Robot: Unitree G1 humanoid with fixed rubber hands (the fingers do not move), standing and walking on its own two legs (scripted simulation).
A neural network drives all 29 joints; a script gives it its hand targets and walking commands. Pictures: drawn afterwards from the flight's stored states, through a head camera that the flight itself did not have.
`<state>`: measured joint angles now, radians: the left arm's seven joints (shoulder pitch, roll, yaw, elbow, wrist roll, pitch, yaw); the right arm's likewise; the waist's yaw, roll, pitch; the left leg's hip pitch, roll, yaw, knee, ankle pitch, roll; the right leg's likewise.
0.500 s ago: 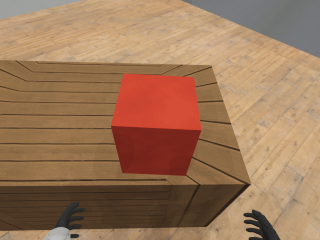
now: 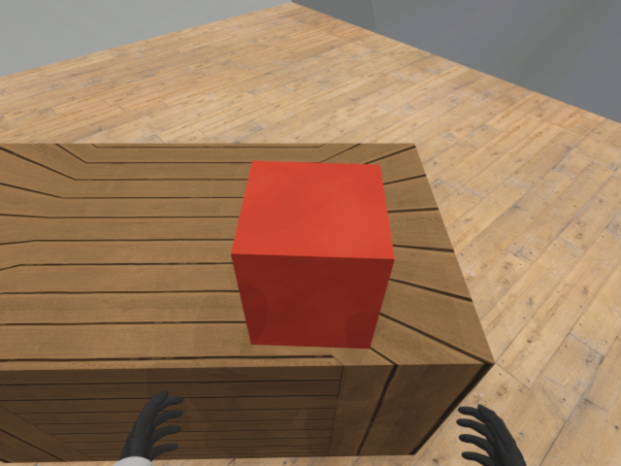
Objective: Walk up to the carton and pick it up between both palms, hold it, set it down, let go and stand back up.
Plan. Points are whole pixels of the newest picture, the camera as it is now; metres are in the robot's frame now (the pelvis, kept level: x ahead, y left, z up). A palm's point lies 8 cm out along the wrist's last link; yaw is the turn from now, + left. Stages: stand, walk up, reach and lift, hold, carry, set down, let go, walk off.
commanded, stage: reach and lift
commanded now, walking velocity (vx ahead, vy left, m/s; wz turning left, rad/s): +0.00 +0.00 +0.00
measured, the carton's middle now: (313, 258) +0.45 +0.03 -0.02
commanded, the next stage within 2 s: none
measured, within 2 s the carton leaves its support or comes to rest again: neither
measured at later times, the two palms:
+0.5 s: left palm (159, 448) +0.16 +0.21 -0.05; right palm (495, 447) +0.17 -0.21 -0.04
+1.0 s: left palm (164, 411) +0.19 +0.21 -0.02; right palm (482, 407) +0.21 -0.19 -0.02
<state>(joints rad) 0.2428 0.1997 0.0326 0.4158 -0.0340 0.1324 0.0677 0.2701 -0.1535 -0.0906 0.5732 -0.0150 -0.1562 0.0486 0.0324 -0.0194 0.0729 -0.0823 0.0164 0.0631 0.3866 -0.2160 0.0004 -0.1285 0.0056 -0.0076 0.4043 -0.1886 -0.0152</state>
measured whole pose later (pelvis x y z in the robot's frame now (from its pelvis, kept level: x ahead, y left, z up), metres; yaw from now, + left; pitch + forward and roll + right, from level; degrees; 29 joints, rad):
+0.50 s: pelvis +0.01 +0.00 +0.00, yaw +0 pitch -5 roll +0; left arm 0.34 0.15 -0.06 0.39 -0.08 -0.20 0.13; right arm 0.31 -0.14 -0.03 0.50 0.12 -0.30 0.06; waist 0.04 -0.03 0.05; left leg -0.07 0.02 0.06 0.40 -0.24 0.00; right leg -0.11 0.01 -0.01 0.40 -0.21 -0.01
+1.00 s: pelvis +0.02 +0.00 +0.00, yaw +1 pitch -6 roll +0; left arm 0.27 0.18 -0.08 0.34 -0.13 -0.23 0.14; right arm 0.25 -0.14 0.03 0.46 0.19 -0.33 0.02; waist 0.05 -0.04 0.05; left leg -0.06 0.03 0.05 0.43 -0.27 -0.01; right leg -0.09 0.01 -0.02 0.43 -0.24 -0.02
